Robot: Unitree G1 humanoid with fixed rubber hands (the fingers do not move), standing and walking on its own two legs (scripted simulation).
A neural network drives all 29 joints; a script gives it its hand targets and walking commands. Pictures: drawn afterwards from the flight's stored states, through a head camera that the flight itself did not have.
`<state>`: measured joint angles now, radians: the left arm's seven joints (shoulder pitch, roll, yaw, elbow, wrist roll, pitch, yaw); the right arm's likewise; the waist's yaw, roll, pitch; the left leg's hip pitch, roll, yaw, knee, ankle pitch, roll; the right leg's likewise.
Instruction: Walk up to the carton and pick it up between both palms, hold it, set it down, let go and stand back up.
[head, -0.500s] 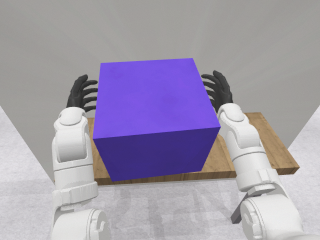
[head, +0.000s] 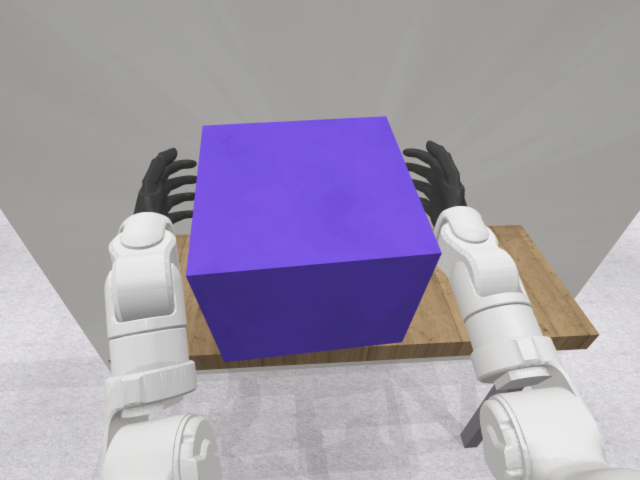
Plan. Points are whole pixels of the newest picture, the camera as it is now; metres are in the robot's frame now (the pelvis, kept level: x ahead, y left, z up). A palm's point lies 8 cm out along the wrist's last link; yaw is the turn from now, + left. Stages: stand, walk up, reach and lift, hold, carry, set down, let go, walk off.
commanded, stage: hold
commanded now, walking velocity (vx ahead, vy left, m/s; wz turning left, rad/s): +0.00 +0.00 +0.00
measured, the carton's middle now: (306, 238) +0.39 +0.01 +0.12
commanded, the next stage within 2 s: none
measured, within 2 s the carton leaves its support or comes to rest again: neither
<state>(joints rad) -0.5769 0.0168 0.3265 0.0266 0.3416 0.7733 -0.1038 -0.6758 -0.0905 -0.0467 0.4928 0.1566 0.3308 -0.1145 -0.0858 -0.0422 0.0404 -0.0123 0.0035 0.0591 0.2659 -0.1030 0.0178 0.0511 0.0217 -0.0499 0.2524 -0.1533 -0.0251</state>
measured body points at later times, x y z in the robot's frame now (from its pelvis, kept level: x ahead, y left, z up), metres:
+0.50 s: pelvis +0.00 +0.00 +0.00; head -0.04 +0.01 +0.45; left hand +0.37 +0.18 +0.20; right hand +0.38 -0.17 +0.20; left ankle +0.04 +0.11 -0.75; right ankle +0.00 -0.10 -0.75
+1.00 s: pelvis +0.00 +0.00 +0.00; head -0.04 +0.02 +0.45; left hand +0.37 +0.18 +0.20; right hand +0.38 -0.17 +0.20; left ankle +0.04 +0.11 -0.75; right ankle +0.00 -0.10 -0.75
